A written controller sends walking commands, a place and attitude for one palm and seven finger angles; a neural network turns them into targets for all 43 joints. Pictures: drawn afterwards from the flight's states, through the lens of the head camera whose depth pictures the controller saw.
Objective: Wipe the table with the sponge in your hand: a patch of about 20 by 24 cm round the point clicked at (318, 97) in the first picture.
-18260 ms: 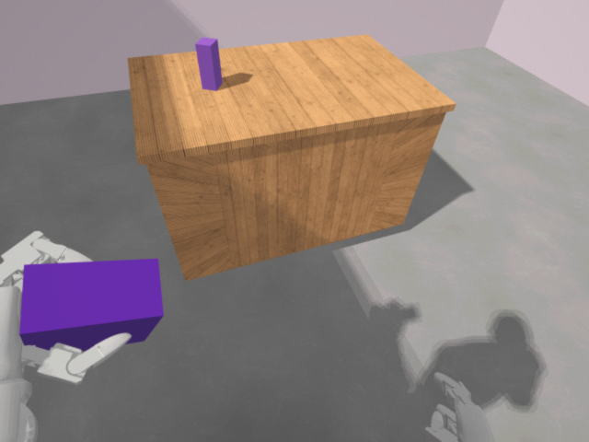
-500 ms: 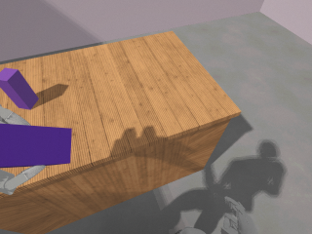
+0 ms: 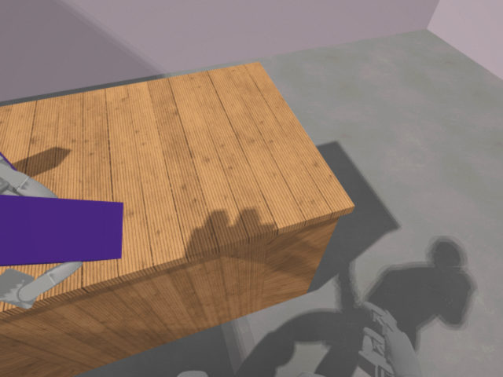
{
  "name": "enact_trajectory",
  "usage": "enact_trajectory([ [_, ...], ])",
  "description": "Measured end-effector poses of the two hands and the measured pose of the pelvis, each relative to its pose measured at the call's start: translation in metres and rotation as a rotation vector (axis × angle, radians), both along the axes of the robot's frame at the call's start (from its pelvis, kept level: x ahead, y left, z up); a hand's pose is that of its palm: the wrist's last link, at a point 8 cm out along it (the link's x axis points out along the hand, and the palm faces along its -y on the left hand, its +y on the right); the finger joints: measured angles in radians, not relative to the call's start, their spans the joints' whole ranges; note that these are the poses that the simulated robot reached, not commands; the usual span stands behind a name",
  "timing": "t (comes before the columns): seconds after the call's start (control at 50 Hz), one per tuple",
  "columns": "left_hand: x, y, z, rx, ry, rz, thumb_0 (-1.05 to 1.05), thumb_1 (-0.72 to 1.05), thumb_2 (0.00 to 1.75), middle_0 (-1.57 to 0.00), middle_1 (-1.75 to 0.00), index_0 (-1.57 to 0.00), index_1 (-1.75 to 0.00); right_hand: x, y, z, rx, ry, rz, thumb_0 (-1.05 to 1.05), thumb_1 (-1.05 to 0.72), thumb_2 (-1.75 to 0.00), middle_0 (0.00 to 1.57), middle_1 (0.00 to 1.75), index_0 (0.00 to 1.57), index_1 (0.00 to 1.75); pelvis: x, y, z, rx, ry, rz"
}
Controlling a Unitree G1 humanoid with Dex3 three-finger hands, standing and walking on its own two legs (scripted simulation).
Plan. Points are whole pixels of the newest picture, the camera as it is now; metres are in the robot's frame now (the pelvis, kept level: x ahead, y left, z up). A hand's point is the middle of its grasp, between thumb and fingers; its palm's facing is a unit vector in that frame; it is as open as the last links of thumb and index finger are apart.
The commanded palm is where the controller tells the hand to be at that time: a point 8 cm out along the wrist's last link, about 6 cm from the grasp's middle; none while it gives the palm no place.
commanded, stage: shuffle to correct the standing spot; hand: left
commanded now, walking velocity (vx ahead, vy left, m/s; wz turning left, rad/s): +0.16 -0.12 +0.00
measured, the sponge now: (70, 234) +0.23 +0.23 +0.17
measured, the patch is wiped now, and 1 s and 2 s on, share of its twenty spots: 0.00 0.00 0.00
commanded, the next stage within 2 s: come to a stop and stand still in 0.38 s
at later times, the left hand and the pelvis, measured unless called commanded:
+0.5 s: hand (160, 187) +0.29 +0.13 +0.20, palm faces +0.36 -0.74 -0.56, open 9.9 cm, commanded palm +0.23 +0.17 +0.20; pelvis +0.07 -0.11 +0.00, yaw +0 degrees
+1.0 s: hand (215, 184) +0.29 +0.07 +0.20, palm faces +0.35 -0.76 -0.54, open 9.9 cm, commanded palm +0.24 +0.11 +0.20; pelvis +0.07 -0.17 +0.04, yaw -1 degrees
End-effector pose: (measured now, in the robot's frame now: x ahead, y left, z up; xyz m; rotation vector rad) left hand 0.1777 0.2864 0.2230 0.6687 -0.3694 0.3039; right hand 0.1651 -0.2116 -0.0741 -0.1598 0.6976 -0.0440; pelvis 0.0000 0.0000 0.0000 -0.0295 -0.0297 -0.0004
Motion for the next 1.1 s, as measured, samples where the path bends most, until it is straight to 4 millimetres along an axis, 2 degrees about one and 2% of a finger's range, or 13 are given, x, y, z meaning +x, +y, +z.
enact_trajectory([
  [0.08, 0.007, -0.017, -0.021, -0.098, 0.07, 0.047, -0.01, -0.49, 1.03, -0.76, -1.32, -0.77, -1.33, 0.005, -0.023, -0.012, 0.012, 0.079, -0.01, 0.01, -0.91, -0.9, 0.2, 0.3, 0.2, 0.3, 0.01, -0.021, 0.003, 0.007, -0.02, 0.02],
  [0.18, 0.018, -0.041, -0.041, -0.222, 0.139, 0.077, -0.01, -0.49, 1.03, -0.76, -1.32, -0.77, -1.33, 0.01, -0.053, 0.006, -0.037, 0.109, -0.016, 0.01, -0.91, -0.9, 0.2, 0.3, 0.2, 0.3, 0.025, -0.045, 0.016, 0.053, 0.012, -0.002],
  [0.28, 0.04, -0.068, -0.031, -0.229, 0.052, 0.001, -0.01, -0.49, 1.03, -0.76, -1.32, -0.77, -1.33, 0.026, -0.08, 0.019, -0.107, 0.05, -0.026, 0.01, -0.91, -0.9, 0.2, 0.3, 0.2, 0.3, 0.042, -0.061, 0.013, 0.046, 0.023, -0.009],
  [0.36, 0.06, -0.086, -0.012, -0.157, -0.037, -0.052, -0.01, -0.49, 1.03, -0.76, -1.32, -0.77, -1.33, 0.042, -0.098, 0.021, -0.092, -0.003, -0.068, 0.01, -0.91, -0.9, 0.2, 0.3, 0.2, 0.3, 0.05, -0.075, 0.009, 0.079, -0.004, -0.016],
  [0.44, 0.073, -0.102, 0.003, -0.068, -0.001, -0.027, -0.01, -0.49, 1.03, -0.76, -1.32, -0.77, -1.33, 0.056, -0.109, 0.015, -0.02, -0.022, -0.076, 0.01, -0.91, -0.9, 0.2, 0.3, 0.2, 0.3, 0.06, -0.093, 0.012, 0.068, 0.008, 0.005],
  [0.5, 0.07, -0.115, -0.002, -0.009, 0.065, 0.015, -0.01, -0.49, 1.03, -0.76, -1.32, -0.77, -1.33, 0.064, -0.12, -0.001, 0.031, -0.024, -0.067, 0.01, -0.91, -0.9, 0.2, 0.3, 0.2, 0.3, 0.068, -0.11, 0.004, 0.049, 0.007, 0.0],
  [0.56, 0.065, -0.125, -0.017, -0.061, 0.13, 0.066, -0.01, -0.49, 1.03, -0.76, -1.32, -0.77, -1.32, 0.064, -0.132, -0.012, 0.04, 0.044, -0.047, 0.01, -0.91, -0.9, 0.2, 0.3, 0.2, 0.3, 0.072, -0.126, 0.006, 0.039, -0.009, 0.021],
  [0.66, 0.061, -0.149, -0.032, -0.192, 0.184, 0.123, -0.01, -0.49, 1.03, -0.76, -1.32, -0.77, -1.32, 0.062, -0.156, -0.003, 0.01, 0.103, -0.007, 0.01, -0.91, -0.9, 0.2, 0.3, 0.2, 0.3, 0.079, -0.146, 0.022, 0.091, 0.014, 0.0],
  [0.78, 0.076, -0.178, -0.008, -0.155, 0.115, 0.07, -0.01, -0.49, 1.03, -0.76, -1.32, -0.77, -1.32, 0.07, -0.186, 0.007, -0.031, 0.069, -0.018, 0.01, -0.91, -0.9, 0.2, 0.3, 0.2, 0.3, 0.078, -0.162, 0.03, 0.125, 0.038, 0.004],
  [0.84, 0.082, -0.185, 0.008, -0.099, 0.083, 0.042, -0.01, -0.49, 1.03, -0.76, -1.32, -0.77, -1.32, 0.074, -0.198, 0.013, -0.033, 0.039, -0.052, 0.01, -0.91, -0.9, 0.2, 0.3, 0.2, 0.3, 0.077, -0.166, 0.032, 0.136, 0.051, -0.004],
  [0.9, 0.085, -0.185, 0.015, -0.061, 0.097, 0.04, -0.01, -0.49, 1.03, -0.76, -1.32, -0.77, -1.32, 0.076, -0.207, 0.017, -0.023, 0.016, -0.09, 0.01, -0.91, -0.9, 0.2, 0.3, 0.2, 0.3, 0.077, -0.168, 0.034, 0.147, 0.062, -0.013],
  [1.0, 0.077, -0.178, 0.001, -0.084, 0.175, 0.083, -0.01, -0.49, 1.03, -0.76, -1.32, -0.77, -1.32, 0.07, -0.213, 0.019, -0.022, 0.013, -0.119, 0.01, -0.91, -0.9, 0.2, 0.3, 0.2, 0.3, 0.074, -0.167, 0.035, 0.154, 0.071, -0.016],
  [1.1, 0.061, -0.174, -0.013, -0.16, 0.191, 0.113, -0.01, -0.49, 1.03, -0.76, -1.32, -0.77, -1.32, 0.058, -0.208, 0.018, -0.049, 0.044, -0.103, 0.01, -0.91, -0.9, 0.2, 0.3, 0.2, 0.3, 0.067, -0.163, 0.035, 0.149, 0.068, -0.013],
])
